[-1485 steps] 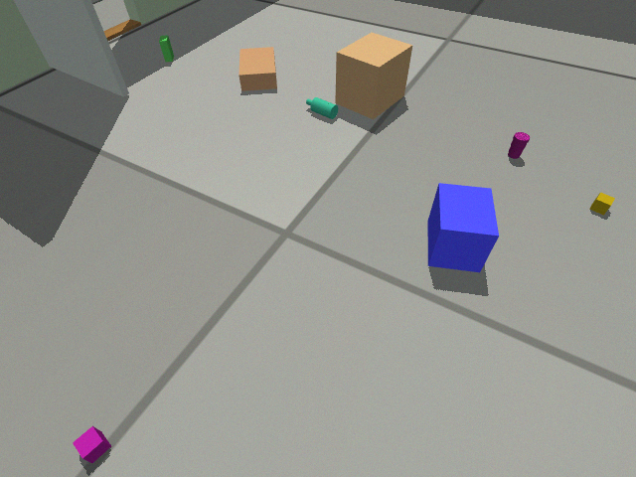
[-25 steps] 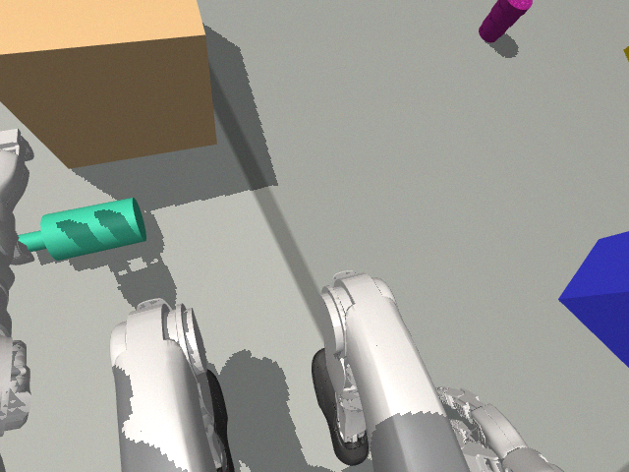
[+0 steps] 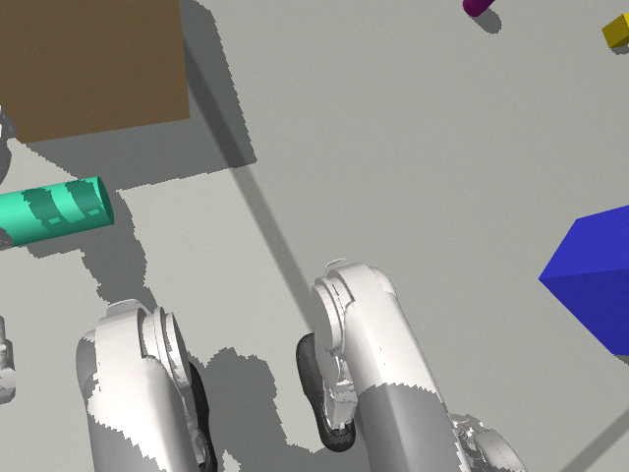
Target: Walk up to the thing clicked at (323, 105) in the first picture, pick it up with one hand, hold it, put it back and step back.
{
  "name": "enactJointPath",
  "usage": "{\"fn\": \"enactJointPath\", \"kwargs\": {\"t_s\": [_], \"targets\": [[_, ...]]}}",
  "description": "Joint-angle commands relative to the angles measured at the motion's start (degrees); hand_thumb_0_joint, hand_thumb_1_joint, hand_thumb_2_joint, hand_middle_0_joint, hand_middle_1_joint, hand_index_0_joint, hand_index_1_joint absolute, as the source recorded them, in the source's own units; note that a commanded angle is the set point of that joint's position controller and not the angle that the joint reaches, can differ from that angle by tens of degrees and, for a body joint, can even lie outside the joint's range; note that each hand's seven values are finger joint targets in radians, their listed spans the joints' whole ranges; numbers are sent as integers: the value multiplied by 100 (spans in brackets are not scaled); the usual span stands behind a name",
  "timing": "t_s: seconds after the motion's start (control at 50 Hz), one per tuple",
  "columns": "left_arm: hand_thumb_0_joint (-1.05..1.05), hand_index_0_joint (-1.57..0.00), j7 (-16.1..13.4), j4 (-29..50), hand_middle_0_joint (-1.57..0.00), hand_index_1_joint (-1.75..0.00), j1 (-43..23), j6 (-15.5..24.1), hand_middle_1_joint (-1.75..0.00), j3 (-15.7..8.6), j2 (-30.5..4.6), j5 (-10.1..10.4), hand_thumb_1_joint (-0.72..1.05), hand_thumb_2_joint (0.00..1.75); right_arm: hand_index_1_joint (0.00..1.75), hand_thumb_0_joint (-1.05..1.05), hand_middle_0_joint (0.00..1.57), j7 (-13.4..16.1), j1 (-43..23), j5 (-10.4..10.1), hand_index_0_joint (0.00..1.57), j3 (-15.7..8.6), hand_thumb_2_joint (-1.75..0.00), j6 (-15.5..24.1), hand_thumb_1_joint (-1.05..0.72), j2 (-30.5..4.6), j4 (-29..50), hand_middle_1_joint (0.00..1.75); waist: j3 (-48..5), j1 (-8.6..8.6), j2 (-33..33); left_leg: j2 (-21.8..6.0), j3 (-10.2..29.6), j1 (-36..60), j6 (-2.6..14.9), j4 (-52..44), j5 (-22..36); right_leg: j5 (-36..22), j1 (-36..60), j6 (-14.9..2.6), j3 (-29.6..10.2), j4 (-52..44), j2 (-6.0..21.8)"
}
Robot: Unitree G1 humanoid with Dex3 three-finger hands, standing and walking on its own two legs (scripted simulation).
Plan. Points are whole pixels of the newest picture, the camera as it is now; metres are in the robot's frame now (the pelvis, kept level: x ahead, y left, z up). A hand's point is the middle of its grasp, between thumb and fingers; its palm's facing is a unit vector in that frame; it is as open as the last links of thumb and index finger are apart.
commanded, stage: home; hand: left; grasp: from above
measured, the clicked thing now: (38, 214) +0.48 +0.33 -0.30
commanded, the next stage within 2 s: none
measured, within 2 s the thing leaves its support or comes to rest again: neither
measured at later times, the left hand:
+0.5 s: hand out of the picture +0.34 +0.30 +0.02, palm faces -0.31 -0.57 -0.76, open 8.6 cm
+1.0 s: hand out of the picture +0.24 +0.23 +0.23, palm faces +0.13 -0.94 -0.32, open 7.5 cm
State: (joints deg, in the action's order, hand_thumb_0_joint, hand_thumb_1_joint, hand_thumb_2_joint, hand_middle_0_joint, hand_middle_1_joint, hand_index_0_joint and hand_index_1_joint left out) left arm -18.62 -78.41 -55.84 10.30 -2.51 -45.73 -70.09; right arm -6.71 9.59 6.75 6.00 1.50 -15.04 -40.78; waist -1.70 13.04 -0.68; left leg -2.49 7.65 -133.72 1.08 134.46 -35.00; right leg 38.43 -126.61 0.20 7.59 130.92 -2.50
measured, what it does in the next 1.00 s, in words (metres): rises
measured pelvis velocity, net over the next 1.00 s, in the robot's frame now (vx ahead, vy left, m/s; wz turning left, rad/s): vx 0.06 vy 0.01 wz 0.17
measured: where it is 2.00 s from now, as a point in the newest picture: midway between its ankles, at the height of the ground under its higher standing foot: (265, 429)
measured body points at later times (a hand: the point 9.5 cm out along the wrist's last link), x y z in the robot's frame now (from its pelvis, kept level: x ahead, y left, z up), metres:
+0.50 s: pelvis +0.01 +0.00 +0.14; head +0.18 +0.06 +0.55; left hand +0.35 +0.32 +0.06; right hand +0.17 -0.25 +0.02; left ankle +0.09 +0.13 -0.31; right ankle +0.10 -0.11 -0.31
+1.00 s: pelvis +0.06 +0.01 +0.32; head +0.13 +0.04 +0.76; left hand +0.23 +0.28 +0.26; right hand +0.27 -0.19 +0.24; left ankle +0.09 +0.13 -0.31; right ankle +0.10 -0.11 -0.31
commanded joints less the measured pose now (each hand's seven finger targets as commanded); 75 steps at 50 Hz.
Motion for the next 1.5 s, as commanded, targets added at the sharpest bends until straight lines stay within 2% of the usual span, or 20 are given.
{"fn": "enactJointPath", "kwargs": {"t_s": [0.0, 0.04, 0.1, 0.18, 0.22, 0.32, 0.38, 0.48, 0.54, 0.58, 0.62, 0.68, 0.78, 0.9, 0.94, 0.98, 1.1, 1.24, 1.36, 1.48], "targets": [[0, -18, -118, 1317, -16, -87, -1721, -165, -90, -407, -1705, 245, -39, 91, 30, 0, 20, 92, 1202, -46, 20, -554, -89, 74, -89, -1516, 150, 30, -4582, -145, 2040, 111, -400, 3699, 44, -1441, 749, -1290, 2028, -221, 139, -1556, -166], [0, -21, -44, 1536, -23, -76, -1619, -198, -74, -522, -1745, 330, -25, 96, 30, 0, 20, 87, 1218, -89, 20, -553, -89, 55, -89, -1467, 182, 30, -4711, -164, 1810, 124, -405, 3653, 74, -1489, 844, -1386, 2310, -203, 98, -1623, -174], [0, -20, 112, 1966, -21, -63, -1210, -224, -61, -732, -1699, 613, -6, 89, 30, 0, 20, 91, 1220, -157, 20, -661, -90, 46, -89, -1420, 242, 30, -4959, -436, 1902, 141, -464, 3833, 82, -1670, 874, -1335, 2513, -204, 11, -1812, -154], [0, -19, 482, 2544, -20, -49, -162, -386, -47, -563, -1011, 1148, 22, 84, 30, 0, 20, 70, 1229, -320, 20, -880, -90, -25, -89, -1240, 337, 30, -5148, -687, 1657, 163, -548, 4046, 104, -2168, 828, -1253, 3010, -210, -135, -2278, -170], [0, -20, 723, 3175, -21, -48, 441, -528, -47, -555, -787, 1614, 38, 90, 30, 0, 20, 81, 1135, -416, 20, -981, -90, -71, -89, -1215, 506, 30, -5159, -819, 1559, 155, -486, 4295, 101, -2491, 705, -1128, 3113, -217, -165, -2520, -167], [0, -20, 1252, 4289, -20, -35, 1754, -1011, -35, -289, 151, 2849, 68, 88, 30, 0, 20, 238, 758, -618, 20, -1042, -90, -148, -90, -1121, 717, 30, -4190, -758, 794, 102, -277, 4335, 147, -3257, 198, -861, 3510, -168, -184, -3154, -152], [0, -20, 1465, 5287, -20, -30, 1971, -1148, -30, -212, 321, 3410, 89, 89, 30, 0, 20, 385, 578, -698, 20, -1092, -90, -97, -90, -1083, 838, 30, -4056, -763, 802, 57, -176, 4850, 131, -3711, 35, -767, 3735, -181, -232, -3514, -119], [0, -20, 1466, 5995, -20, -30, 2832, -1247, -30, -254, 702, 4033, 90, 90, 30, 0, 20, 640, 218, -813, 20, -1005, -90, 126, -90, -974, 951, 30, -3635, -836, 1060, 25, -108, 5682, 68, -4514, -189, -667, 4085, -179, -327, -3996, -64], [0, -20, 1391, 6659, -20, -30, 3186, -1385, -30, -399, 790, 4351, 90, 90, 30, 0, 20, 776, 70, -849, 20, -999, -90, 265, -90, -961, 1038, 30, -3854, -948, 1441, 26, 21, 6550, -11, -5044, 43, -830, 4380, -192, -358, -4233, -10], [0, -20, 1378, 6665, -20, -30, 3854, -1561, -30, -183, 1260, 4648, 90, 90, 30, 0, 20, 830, -30, -884, 20, -972, -90, 345, -90, -884, 1088, 30, -3496, -877, 1238, 43, -20, 6745, -9, -5309, 152, -866, 4636, -187, -374, -4575, -2], [0, -20, 1331, 6841, -20, -30, 4062, -1698, -30, -327, 1254, 4913, 90, 90, 30, 0, 20, 889, -97, -898, 20, -935, -90, 406, -90, -860, 1129, 30, -3484, -898, 1193, 62, 13, 7022, -6, -5506, 236, -930, 4923, -180, -389, -4804, 2], [0, -20, 1335, 7082, -20, -30, 4694, -1950, -30, -145, 1612, 5382, 90, 90, 30, 0, 20, 979, -210, -921, 20, -889, -90, 499, -90, -779, 1285, 30, -3202, -835, 877, 108, -71, 7245, 36, -5841, 166, -864, 5515, -157, -449, -5381, 4], [0, -20, 1314, 7652, -20, -30, 5504, -2354, -30, -218, 1814, 6226, 90, 90, 30, 0, 20, 1130, -183, -931, 20, -804, -90, 663, -90, -659, 1479, 30, -2675, -800, 749, 154, -167, 7792, 43, -6612, 90, -727, 6532, -138, -573, -6355, 11], [0, -20, 1285, 8143, -20, -30, 6366, -2715, -30, -224, 2230, 6722, 90, 90, 30, 0, 20, 1369, 90, -923, 20, -652, -90, 822, -90, -493, 1572, 30, -2257, -815, 764, 137, -153, 8653, -11, -7355, 744, -1255, 7405, -145, -574, -7060, 23], [0, -20, 1258, 8393, -20, -30, 6746, -2852, -30, -397, 2256, 6903, 90, 90, 30, 0, 20, 1465, 210, -919, 20, -619, -90, 861, -90, -462, 1654, 30, -2212, -921, 786, 166, -230, 8964, -18, -7569, 1081, -1503, 7813, -154, -572, -7353, 35], [0, -20, 1288, 8706, -20, -30, 7035, -2956, -30, -261, 2525, 7097, 90, 90, 30, 0, 20, 1544, 298, -890, 20, -598, -90, 919, -90, -428, 1690, 30, -2162, -845, 751, 169, -289, 9274, -38, -7768, 1491, -1851, 8170, -144, -523, -7580, -2], [0, -20, 1390, 9369, -20, -30, 8038, -3253, -30, -337, 2696, 7432, 90, 90, 30, 0, 20, 1735, 475, -868, 20, -565, -90, 1068, -90, -354, 1920, 30, -1812, -963, 482, 237, -455, 9834, -17, -8201, 2295, -2580, 9023, -97, -444, -8255, -16], [0, -20, 1576, 9568, -20, -30, 8607, -3376, -30, -227, 2810, 7361, 90, 90, 30, 0, 20, 1794, 533, -798, 20, -642, -90, 1225, -90, -381, 2035, 30, -1339, -997, 256, 249, -501, 10099, 27, -8499, 2465, -2714, 9230, -75, -398, -8577, -9], [0, -20, 1698, 9478, -20, -30, 8375, -3321, -30, -229, 2780, 7307, 90, 90, 30, 0, 20, 1787, 476, -736, 20, -687, -90, 1352, -90, -451, 2009, 30, -1058, -945, 186, 257, -552, 10154, 39, -8545, 2301, -2554, 9153, -33, -417, -8670, 34], [0, -20, 1717, 9555, -20, -30, 8308, -3271, -30, -260, 2706, 7286, 90, 90, 30, 0, 20, 1764, 389, -718, 20, -681, -90, 1438, -90, -471, 1990, 30, -1169, -1039, 292, 276, -548, 10217, 23, -8527, 2338, -2618, 9259, -19, -441, -8659, 74]]}}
